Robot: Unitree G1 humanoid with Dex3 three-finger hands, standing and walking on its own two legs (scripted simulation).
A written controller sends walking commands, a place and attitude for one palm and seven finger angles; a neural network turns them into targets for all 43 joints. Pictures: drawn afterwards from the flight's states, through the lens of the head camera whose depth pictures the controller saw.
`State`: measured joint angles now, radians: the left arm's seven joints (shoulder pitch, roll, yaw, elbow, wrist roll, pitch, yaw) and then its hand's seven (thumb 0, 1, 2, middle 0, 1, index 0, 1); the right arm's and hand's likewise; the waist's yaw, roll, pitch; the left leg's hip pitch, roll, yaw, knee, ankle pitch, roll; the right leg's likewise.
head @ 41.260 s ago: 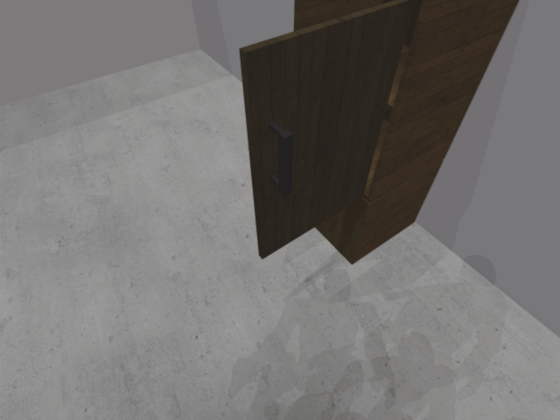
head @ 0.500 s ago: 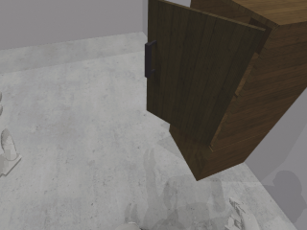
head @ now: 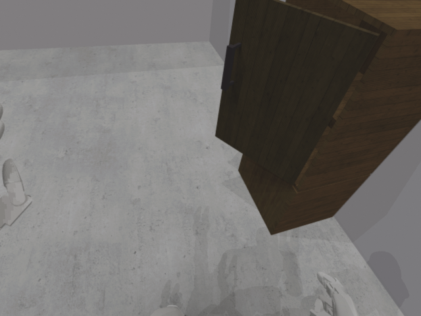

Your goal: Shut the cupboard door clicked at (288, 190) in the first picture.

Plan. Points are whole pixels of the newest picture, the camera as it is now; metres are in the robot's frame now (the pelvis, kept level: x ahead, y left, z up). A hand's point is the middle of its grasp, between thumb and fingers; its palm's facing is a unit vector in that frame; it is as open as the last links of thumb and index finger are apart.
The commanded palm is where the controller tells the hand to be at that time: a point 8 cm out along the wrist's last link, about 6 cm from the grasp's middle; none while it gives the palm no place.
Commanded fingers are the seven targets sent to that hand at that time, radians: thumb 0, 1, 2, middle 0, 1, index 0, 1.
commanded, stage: step back with the hand held close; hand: left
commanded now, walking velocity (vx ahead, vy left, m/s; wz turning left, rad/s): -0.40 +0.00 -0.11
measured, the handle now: (231, 67) +0.87 +0.00 +0.05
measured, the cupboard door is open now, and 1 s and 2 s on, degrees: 32 32 32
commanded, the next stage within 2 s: stop stepping back and stand still in 0.10 s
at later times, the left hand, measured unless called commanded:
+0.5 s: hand out of the picture +0.11 +0.27 +0.19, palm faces +0.28 -0.88 -0.37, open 7.4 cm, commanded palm +0.03 +0.32 +0.20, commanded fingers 0.00 0.90 0.90 -0.20 -0.30 -0.20 -0.30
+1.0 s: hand out of the picture +0.05 +0.30 +0.19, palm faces +0.30 -0.84 -0.45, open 7.4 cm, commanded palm +0.00 +0.35 +0.20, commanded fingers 0.00 0.90 0.90 -0.20 -0.30 -0.20 -0.30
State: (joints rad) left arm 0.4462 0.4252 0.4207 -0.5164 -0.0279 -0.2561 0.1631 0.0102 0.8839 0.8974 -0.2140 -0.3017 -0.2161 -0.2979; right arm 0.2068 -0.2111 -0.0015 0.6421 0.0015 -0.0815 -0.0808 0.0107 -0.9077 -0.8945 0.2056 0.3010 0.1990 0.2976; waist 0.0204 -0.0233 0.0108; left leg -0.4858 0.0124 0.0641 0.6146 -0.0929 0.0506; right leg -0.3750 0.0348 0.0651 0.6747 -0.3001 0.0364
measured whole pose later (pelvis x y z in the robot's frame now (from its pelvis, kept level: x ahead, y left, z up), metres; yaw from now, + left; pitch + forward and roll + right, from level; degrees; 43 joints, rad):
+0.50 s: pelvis -0.15 +0.04 +0.01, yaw -9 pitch -1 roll -2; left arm 0.46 0.46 0.46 -0.48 -0.09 -0.13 0.15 0.01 0.89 0.90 -0.21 -0.30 -0.21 -0.30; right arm 0.27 -0.18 0.02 0.67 0.00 -0.07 -0.07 0.01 -0.91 -0.89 0.21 0.30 0.20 0.30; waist -0.07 -0.03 -0.02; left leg -0.45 0.00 0.04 0.52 -0.10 0.00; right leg -0.20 0.07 -0.02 0.68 -0.55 -0.03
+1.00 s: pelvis -0.19 +0.07 +0.01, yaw -10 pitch -1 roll +1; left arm 0.55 0.44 0.44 -0.52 -0.03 -0.18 0.17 0.01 0.89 0.90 -0.21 -0.30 -0.21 -0.30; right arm 0.25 -0.15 0.03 0.63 -0.01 -0.09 -0.07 0.01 -0.91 -0.89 0.20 0.30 0.20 0.30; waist -0.04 -0.05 -0.02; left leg -0.30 0.08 0.08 0.61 -0.29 -0.03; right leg -0.29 0.02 -0.07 0.63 -0.36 -0.02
